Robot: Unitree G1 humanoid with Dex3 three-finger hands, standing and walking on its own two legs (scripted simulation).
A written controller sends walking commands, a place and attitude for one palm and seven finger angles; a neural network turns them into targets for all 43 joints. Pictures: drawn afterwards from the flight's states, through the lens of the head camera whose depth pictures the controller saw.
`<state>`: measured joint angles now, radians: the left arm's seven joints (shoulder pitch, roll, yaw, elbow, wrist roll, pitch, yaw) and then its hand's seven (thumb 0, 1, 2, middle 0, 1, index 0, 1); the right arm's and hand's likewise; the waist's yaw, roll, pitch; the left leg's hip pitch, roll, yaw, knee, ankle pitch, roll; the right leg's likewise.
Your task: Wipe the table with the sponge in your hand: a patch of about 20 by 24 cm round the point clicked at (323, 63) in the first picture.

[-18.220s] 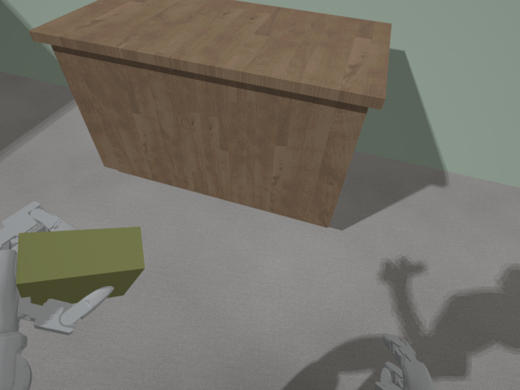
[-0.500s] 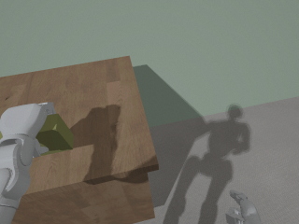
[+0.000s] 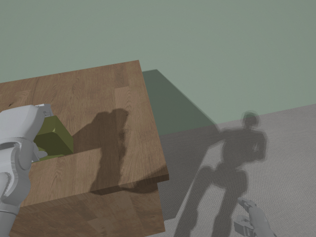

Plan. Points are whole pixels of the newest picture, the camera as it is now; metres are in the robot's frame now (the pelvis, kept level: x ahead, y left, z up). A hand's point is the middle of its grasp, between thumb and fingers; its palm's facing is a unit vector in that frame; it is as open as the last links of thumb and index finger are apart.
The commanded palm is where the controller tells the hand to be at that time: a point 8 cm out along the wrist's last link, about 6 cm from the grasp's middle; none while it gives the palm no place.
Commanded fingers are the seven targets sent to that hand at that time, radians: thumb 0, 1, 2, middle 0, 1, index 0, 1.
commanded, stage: move the sponge above the wiping area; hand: left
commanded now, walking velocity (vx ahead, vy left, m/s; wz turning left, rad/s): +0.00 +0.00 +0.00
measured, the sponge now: (40, 145) +0.26 +0.35 +0.11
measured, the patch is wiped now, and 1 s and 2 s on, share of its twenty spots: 0.00 0.00 0.00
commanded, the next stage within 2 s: none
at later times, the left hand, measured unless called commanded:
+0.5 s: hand (35, 126) +0.27 +0.34 +0.17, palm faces +0.17 +0.05 -0.98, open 9.3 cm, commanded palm +0.23 +0.33 +0.20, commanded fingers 0.00 0.10 1.30 -1.20 -1.60 -1.20 -1.60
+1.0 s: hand (35, 123) +0.28 +0.34 +0.17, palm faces +0.13 +0.06 -0.99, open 9.3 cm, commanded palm +0.24 +0.32 +0.20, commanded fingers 0.00 0.10 1.30 -1.20 -1.60 -1.20 -1.60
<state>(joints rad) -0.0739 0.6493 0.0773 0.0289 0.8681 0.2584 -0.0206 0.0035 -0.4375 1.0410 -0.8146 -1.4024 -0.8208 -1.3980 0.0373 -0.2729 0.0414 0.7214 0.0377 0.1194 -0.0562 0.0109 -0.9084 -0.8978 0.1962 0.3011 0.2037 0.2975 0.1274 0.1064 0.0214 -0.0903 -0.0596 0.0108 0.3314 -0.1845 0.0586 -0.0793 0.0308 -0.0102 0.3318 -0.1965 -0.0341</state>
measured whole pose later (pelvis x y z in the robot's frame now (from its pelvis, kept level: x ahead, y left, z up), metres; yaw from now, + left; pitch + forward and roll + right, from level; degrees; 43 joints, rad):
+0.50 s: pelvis +0.00 +0.00 +0.00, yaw -1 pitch -2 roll +0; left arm -0.07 0.63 0.10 -0.01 0.85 0.34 0.00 0.00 -0.44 1.04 -0.81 -1.41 -0.82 -1.40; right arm 0.05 -0.28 0.03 0.72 0.04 0.13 -0.03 0.01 -0.91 -0.90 0.20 0.30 0.20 0.30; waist 0.12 0.13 0.01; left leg -0.09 -0.06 0.03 0.32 -0.19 0.06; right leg -0.09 0.03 0.01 0.34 -0.20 -0.03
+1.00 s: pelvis +0.00 +0.00 +0.00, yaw +0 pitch -2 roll +0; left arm -0.15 0.65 0.07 0.08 0.86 0.37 -0.03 0.00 -0.44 1.04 -0.82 -1.41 -0.82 -1.41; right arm 0.02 -0.28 0.05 0.72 0.05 0.13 -0.05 0.01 -0.91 -0.90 0.20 0.30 0.20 0.30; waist 0.11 0.13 0.01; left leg -0.10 -0.06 0.02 0.32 -0.18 0.06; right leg -0.09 0.03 0.00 0.33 -0.19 -0.04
